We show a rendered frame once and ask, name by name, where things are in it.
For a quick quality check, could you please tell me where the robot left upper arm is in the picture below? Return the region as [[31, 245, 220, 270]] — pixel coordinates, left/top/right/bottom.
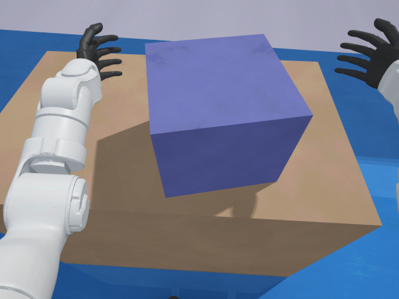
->
[[0, 173, 89, 299]]

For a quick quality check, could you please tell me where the pedestal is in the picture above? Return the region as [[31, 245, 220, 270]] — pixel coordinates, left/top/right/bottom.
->
[[0, 51, 382, 277]]

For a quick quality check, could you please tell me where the robot left hand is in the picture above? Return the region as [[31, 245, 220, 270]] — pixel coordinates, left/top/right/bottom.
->
[[77, 22, 122, 81]]

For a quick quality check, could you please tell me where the carton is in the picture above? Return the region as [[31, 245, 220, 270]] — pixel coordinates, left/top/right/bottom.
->
[[145, 34, 313, 198]]

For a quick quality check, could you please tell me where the robot right hand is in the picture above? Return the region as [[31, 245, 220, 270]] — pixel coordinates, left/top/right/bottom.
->
[[335, 18, 399, 89]]

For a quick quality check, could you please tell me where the robot right forearm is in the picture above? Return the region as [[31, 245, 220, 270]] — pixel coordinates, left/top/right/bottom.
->
[[378, 60, 399, 123]]

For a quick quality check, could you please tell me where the robot left forearm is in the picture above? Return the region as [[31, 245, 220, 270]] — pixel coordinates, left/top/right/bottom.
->
[[3, 59, 102, 229]]

